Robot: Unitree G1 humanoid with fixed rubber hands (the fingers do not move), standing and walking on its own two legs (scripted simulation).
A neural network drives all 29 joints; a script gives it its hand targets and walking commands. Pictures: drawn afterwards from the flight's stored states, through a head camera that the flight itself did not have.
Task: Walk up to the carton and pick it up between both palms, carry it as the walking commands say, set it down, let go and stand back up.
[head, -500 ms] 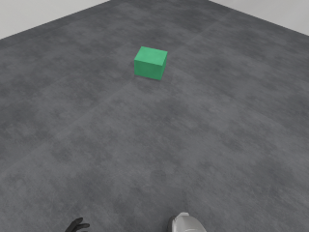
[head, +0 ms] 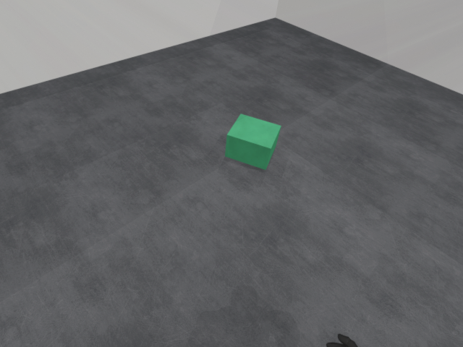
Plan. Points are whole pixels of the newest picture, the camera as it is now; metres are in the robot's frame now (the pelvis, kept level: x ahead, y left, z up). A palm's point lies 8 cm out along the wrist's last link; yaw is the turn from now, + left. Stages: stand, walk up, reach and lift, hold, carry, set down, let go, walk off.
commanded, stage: walk up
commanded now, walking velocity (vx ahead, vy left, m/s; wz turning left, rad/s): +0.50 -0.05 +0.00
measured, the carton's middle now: (252, 141) +1.40 -0.16 -0.67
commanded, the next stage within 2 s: none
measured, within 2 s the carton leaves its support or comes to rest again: neither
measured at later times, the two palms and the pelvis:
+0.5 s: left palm (165, 227) +0.42 +0.17 -0.13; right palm out of the picture +0.10 -0.25 -0.12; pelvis +0.25 -0.05 +0.00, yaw -1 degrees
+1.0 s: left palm (150, 209) +0.48 +0.22 -0.15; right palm (320, 187) +0.56 -0.24 -0.11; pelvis +0.49 -0.01 +0.01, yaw -1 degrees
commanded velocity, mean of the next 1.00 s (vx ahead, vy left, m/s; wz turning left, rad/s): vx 0.50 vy -0.08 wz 0.00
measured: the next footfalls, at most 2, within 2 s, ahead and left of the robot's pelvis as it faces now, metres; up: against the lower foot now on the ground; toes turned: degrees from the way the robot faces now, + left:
right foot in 0.48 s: +0.40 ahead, -0.17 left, +0.00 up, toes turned -11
left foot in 0.86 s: +0.56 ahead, +0.08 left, +0.00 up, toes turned +11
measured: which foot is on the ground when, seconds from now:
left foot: down 0.00-0.50, up 0.52-0.84, down 0.86-1.00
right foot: up 0.00-0.46, down 0.48-0.88, up 0.90-1.00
